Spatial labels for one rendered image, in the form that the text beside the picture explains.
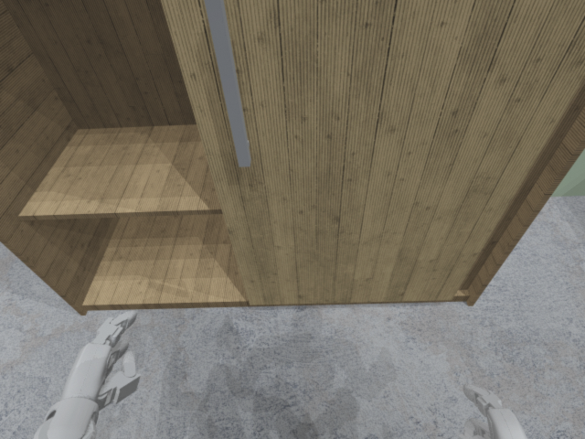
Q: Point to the robot right hand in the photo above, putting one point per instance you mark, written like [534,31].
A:
[502,423]

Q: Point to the robot left forearm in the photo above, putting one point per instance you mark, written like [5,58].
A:
[71,418]

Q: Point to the robot left hand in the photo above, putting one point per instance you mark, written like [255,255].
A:
[95,361]

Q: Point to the handle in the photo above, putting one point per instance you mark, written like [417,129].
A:
[218,23]

